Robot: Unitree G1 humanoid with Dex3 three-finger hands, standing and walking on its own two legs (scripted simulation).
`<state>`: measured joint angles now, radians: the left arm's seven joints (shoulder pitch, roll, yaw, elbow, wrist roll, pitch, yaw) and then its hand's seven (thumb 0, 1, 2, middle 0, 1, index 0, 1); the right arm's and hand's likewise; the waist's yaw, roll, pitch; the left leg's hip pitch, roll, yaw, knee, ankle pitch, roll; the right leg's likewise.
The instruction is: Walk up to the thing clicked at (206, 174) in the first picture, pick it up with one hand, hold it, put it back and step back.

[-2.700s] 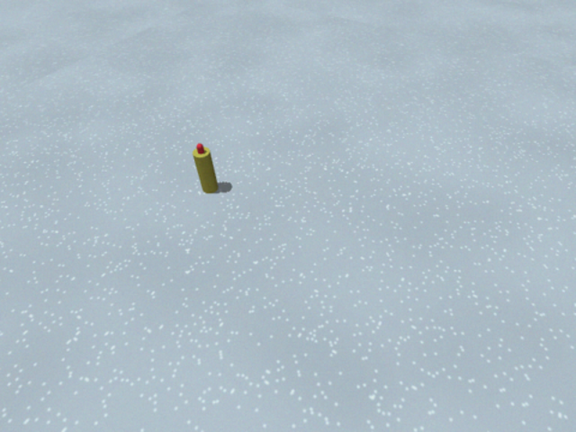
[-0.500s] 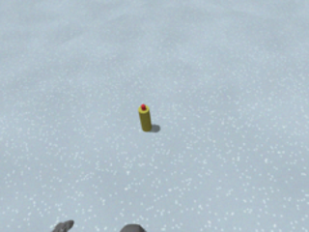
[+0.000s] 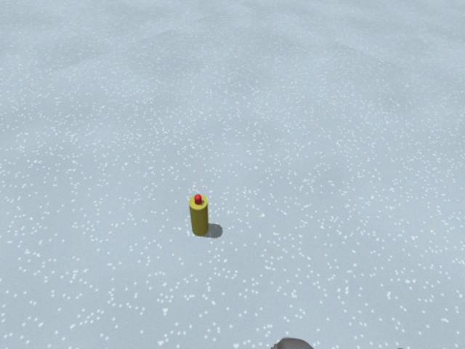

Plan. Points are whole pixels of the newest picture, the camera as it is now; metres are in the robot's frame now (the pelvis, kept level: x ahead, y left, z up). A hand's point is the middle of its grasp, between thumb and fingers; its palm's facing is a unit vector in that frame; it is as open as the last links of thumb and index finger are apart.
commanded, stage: walk up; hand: left
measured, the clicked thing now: (199, 213) +0.77 +0.16 -0.63
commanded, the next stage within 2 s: none
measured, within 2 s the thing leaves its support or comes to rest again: neither
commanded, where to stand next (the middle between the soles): +0.41 -0.05 m, yaw +1 degrees
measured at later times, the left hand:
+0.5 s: hand (138, 311) +0.21 +0.20 -0.11, palm faces -0.03 -0.91 -0.41, open 7.4 cm
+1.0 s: hand (133, 257) +0.34 +0.25 -0.16, palm faces -0.03 -0.94 -0.35, open 7.4 cm
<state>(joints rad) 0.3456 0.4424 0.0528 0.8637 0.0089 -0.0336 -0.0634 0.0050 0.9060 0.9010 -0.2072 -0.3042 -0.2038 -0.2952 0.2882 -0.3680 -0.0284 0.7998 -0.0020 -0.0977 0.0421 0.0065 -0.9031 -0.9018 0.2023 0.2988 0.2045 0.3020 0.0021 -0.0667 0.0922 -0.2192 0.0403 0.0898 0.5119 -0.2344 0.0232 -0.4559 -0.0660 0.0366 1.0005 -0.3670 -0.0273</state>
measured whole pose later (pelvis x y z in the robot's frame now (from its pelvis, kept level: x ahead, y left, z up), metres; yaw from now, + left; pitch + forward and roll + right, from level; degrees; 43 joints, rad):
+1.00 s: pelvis +0.29 -0.02 +0.00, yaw +1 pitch -3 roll +0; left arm 0.28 0.43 0.04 0.87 0.00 -0.02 -0.01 0.00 0.91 0.90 -0.21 -0.30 -0.20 -0.30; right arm 0.26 -0.37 -0.02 0.82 -0.01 -0.05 0.02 0.01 -0.90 -0.90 0.20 0.30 0.20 0.30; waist 0.00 -0.05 0.14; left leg -0.26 0.01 0.08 0.55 -0.23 0.05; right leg -0.46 -0.06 0.03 0.92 -0.34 -0.01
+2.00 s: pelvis +0.32 -0.04 +0.01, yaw +2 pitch -2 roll +0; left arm 0.12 0.34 0.00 1.18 0.01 -0.01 -0.02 0.00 0.91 0.90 -0.21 -0.30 -0.20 -0.30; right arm 0.07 -0.36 0.00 1.14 0.00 -0.01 0.01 0.01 -0.91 -0.90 0.20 0.30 0.20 0.30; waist 0.02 0.02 0.06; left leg -0.14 0.02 0.03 0.37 -0.19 -0.01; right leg -0.17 -0.03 -0.04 0.35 -0.14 0.02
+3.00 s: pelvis +0.33 -0.05 +0.01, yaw +1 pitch -2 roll +0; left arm 0.10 0.35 0.00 1.15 0.01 -0.01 -0.01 0.00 0.90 0.90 -0.21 -0.30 -0.20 -0.30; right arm 0.11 -0.35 0.00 1.15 -0.01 -0.01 0.01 0.01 -0.91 -0.90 0.20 0.30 0.20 0.30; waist 0.00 0.00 0.04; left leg -0.10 0.02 0.03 0.31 -0.18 -0.02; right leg -0.15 -0.03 -0.04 0.33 -0.15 0.01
